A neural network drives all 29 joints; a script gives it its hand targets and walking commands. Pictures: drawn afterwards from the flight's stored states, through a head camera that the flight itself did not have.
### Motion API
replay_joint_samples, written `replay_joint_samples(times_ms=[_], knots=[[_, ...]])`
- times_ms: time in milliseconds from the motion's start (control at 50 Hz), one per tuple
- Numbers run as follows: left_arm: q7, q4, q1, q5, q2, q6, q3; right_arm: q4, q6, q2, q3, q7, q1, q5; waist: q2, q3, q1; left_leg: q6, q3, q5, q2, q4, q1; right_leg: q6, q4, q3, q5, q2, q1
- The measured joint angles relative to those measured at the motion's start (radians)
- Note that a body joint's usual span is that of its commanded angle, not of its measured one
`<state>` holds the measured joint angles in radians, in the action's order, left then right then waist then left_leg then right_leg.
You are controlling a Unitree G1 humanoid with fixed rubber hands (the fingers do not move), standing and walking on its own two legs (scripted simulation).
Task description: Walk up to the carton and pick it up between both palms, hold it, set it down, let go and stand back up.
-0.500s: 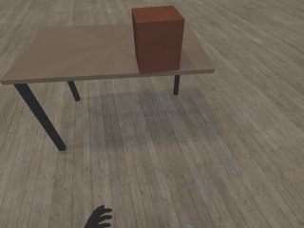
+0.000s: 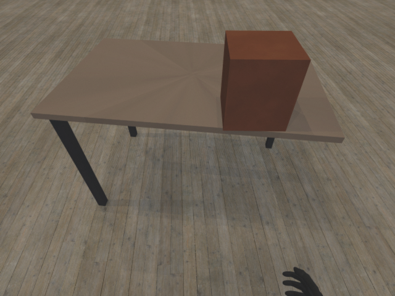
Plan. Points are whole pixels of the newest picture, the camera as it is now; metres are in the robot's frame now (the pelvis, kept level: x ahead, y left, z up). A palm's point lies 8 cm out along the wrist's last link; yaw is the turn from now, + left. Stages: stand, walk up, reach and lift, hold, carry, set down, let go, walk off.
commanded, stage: walk up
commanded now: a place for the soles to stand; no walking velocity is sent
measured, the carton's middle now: (256, 82) +0.76 -0.12 +0.06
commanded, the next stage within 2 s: none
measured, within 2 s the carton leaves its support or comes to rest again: neither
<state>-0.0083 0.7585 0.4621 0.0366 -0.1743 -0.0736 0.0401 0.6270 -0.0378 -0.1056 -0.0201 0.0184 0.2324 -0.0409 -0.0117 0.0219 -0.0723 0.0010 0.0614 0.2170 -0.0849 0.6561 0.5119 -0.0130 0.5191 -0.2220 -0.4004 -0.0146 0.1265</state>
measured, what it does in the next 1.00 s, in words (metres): walks ahead: left foot, then right foot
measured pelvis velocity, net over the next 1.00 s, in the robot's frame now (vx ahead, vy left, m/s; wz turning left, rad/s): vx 0.29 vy -0.05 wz -0.05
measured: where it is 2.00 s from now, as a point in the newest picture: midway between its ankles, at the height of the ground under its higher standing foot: outside the picture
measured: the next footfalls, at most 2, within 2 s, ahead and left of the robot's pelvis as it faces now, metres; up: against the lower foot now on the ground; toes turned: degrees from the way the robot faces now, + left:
left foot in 0.02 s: +0.16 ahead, +0.11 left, +0.00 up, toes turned +6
right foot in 0.52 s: +0.31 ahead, -0.16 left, +0.00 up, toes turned -14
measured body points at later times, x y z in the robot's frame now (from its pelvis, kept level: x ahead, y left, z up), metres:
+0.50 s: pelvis +0.18 -0.03 +0.00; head +0.18 -0.02 +0.45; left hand +0.34 +0.15 -0.11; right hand +0.18 -0.27 -0.12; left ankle +0.12 +0.11 -0.73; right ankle +0.27 -0.16 -0.71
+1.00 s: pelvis +0.29 -0.05 -0.01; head +0.32 -0.03 +0.44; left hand +0.38 +0.17 -0.15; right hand +0.44 -0.25 -0.11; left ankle +0.38 +0.02 -0.73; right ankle +0.27 -0.15 -0.72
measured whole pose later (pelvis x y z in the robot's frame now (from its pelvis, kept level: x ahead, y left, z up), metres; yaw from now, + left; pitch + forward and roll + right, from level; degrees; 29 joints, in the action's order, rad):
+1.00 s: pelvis +0.29 -0.05 -0.01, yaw -3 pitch -1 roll -2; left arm 0.01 0.72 0.31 0.00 -0.18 -0.03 0.02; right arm 0.67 0.00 -0.10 0.00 -0.02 0.19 -0.02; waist 0.03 -0.06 -0.04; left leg 0.07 0.10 0.20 -0.01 0.64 0.42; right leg -0.02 0.66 -0.19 -0.38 -0.04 0.26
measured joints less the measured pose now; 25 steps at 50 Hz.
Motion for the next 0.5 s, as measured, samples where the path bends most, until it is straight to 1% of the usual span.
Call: replay_joint_samples(times_ms=[20, 40, 60, 80, 100, 120, 160, 180, 200, 260, 300, 340, 380, 420, 460, 500], knots=[[-0.003, 0.000, 0.002, -0.002, -0.004, 0.007, 0.002, -0.006, -0.010, 0.004, 0.003, -0.003, -0.001, -0.003, 0.009, 0.006, 0.004, 0.012, 0.006, -0.035, 0.011, -0.052, -0.037, 0.010, 0.038, 0.002, -0.035, -0.011, 0.000], [-0.007, 0.004, -0.004, -0.005, -0.013, 0.015, 0.007, -0.002, -0.021, 0.013, 0.003, -0.008, -0.008, -0.009, 0.039, 0.002, 0.011, 0.025, 0.022, -0.064, 0.033, -0.044, -0.047, 0.012, 0.096, 0.017, -0.075, -0.041, 0.008], [-0.012, 0.008, -0.008, -0.008, -0.016, 0.023, 0.010, -0.002, -0.030, 0.018, 0.006, -0.012, -0.014, -0.016, 0.060, 0.000, 0.014, 0.036, 0.043, -0.044, 0.045, -0.015, -0.054, 0.006, 0.190, 0.052, -0.106, -0.059, 0.037], [-0.016, 0.007, -0.009, -0.007, -0.013, 0.035, 0.011, -0.007, -0.037, 0.017, 0.009, -0.018, -0.013, -0.018, 0.062, 0.001, 0.016, 0.044, 0.060, -0.008, 0.042, 0.011, -0.063, 0.002, 0.307, 0.089, -0.143, -0.053, 0.081], [-0.021, 0.003, -0.011, 0.000, -0.010, 0.050, 0.010, -0.012, -0.039, 0.013, 0.009, -0.027, -0.004, -0.014, 0.051, 0.008, 0.026, 0.050, 0.067, 0.025, 0.031, 0.025, -0.075, 0.002, 0.427, 0.109, -0.175, -0.036, 0.130], [-0.024, -0.004, -0.019, 0.008, -0.009, 0.062, 0.010, -0.017, -0.041, 0.010, 0.004, -0.038, 0.014, -0.008, 0.038, 0.013, 0.044, 0.056, 0.065, 0.047, 0.022, 0.025, -0.092, 0.005, 0.539, 0.117, -0.192, -0.017, 0.182], [-0.029, -0.027, -0.061, 0.018, -0.022, 0.071, 0.011, -0.016, -0.049, 0.008, -0.005, -0.059, 0.065, 0.001, 0.028, 0.008, 0.084, 0.052, 0.048, 0.045, 0.015, -0.017, -0.137, 0.006, 0.695, 0.127, -0.169, 0.006, 0.282], [-0.031, -0.042, -0.089, 0.017, -0.032, 0.070, 0.014, -0.008, -0.053, 0.007, -0.007, -0.064, 0.094, 0.003, 0.033, 0.001, 0.096, 0.046, 0.043, 0.035, 0.013, -0.048, -0.164, 0.006, 0.727, 0.135, -0.127, 0.008, 0.328], [-0.032, -0.059, -0.115, 0.015, -0.040, 0.066, 0.018, 0.004, -0.054, 0.003, -0.007, -0.066, 0.120, 0.006, 0.044, -0.007, 0.100, 0.041, 0.047, 0.027, 0.013, -0.081, -0.195, 0.009, 0.738, 0.151, -0.077, 0.003, 0.373], [-0.036, -0.090, -0.169, 0.011, -0.052, 0.063, 0.027, 0.048, -0.056, -0.015, -0.021, -0.057, 0.180, 0.016, 0.080, -0.016, 0.111, 0.029, 0.073, 0.017, 0.018, -0.163, -0.280, 0.019, 0.700, 0.193, 0.055, -0.030, 0.473], [-0.040, -0.099, -0.191, 0.018, -0.042, 0.068, 0.024, 0.076, -0.058, -0.027, -0.032, -0.056, 0.215, 0.018, 0.091, -0.008, 0.120, 0.023, 0.080, 0.023, 0.023, -0.193, -0.318, 0.034, 0.653, 0.208, 0.118, -0.053, 0.513], [-0.041, -0.101, -0.209, 0.023, -0.026, 0.069, 0.018, 0.103, -0.060, -0.033, -0.036, -0.053, 0.239, 0.022, 0.097, -0.001, 0.119, 0.017, 0.087, 0.034, 0.026, -0.212, -0.346, 0.049, 0.589, 0.216, 0.180, -0.070, 0.534], [-0.043, -0.097, -0.215, 0.023, -0.004, 0.071, 0.009, 0.121, -0.060, -0.038, -0.035, -0.051, 0.244, 0.020, 0.095, 0.005, 0.114, 0.009, 0.103, 0.052, 0.025, -0.222, -0.370, 0.059, 0.493, 0.208, 0.233, -0.081, 0.529], [-0.046, -0.090, -0.219, 0.019, 0.014, 0.069, -0.002, 0.122, -0.060, -0.038, -0.031, -0.046, 0.238, 0.020, 0.094, 0.003, 0.115, -0.002, 0.117, 0.075, 0.026, -0.223, -0.390, 0.063, 0.367, 0.194, 0.261, -0.091, 0.494], [-0.045, -0.085, -0.226, 0.014, 0.032, 0.065, -0.012, 0.116, -0.057, -0.039, -0.025, -0.039, 0.229, 0.015, 0.085, -0.001, 0.126, -0.015, 0.120, 0.107, 0.025, -0.201, -0.397, 0.060, 0.250, 0.174, 0.254, -0.092, 0.439], [-0.043, -0.090, -0.225, 0.009, 0.044, 0.054, -0.021, 0.110, -0.053, -0.044, -0.022, -0.032, 0.223, 0.012, 0.071, -0.004, 0.126, -0.031, 0.126, 0.152, 0.019, -0.162, -0.400, 0.047, 0.151, 0.153, 0.231, -0.083, 0.372]])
